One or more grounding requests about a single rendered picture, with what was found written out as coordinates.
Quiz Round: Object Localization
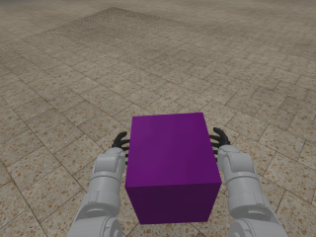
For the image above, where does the left robot hand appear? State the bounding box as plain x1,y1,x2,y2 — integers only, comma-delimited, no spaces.
112,131,130,165

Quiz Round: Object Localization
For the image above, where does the left robot forearm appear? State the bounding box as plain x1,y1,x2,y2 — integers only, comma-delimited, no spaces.
66,147,126,237

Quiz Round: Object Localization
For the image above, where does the right robot forearm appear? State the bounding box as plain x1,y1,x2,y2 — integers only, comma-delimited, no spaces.
217,144,285,231

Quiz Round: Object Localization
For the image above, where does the carton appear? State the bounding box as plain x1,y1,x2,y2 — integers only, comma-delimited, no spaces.
124,112,222,225

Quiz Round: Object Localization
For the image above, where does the left robot upper arm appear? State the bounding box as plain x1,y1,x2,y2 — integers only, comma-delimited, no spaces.
67,215,122,237

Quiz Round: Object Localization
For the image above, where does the right robot hand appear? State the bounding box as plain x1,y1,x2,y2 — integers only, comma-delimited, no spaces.
209,127,231,162

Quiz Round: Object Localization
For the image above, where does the right robot upper arm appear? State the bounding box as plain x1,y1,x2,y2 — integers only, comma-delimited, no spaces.
228,217,288,237

